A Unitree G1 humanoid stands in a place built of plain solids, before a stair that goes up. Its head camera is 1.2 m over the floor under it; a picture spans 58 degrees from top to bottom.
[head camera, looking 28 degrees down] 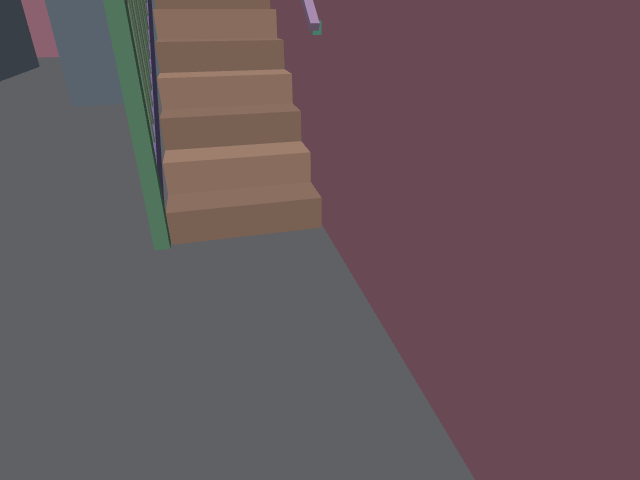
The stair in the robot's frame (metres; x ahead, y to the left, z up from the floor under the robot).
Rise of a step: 0.20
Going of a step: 0.28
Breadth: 0.90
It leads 14 degrees to the left of straight ahead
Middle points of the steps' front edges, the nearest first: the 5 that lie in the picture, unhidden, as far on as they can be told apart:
2.31 0.42 0.20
2.58 0.49 0.40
2.85 0.56 0.60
3.11 0.63 0.80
3.38 0.70 1.01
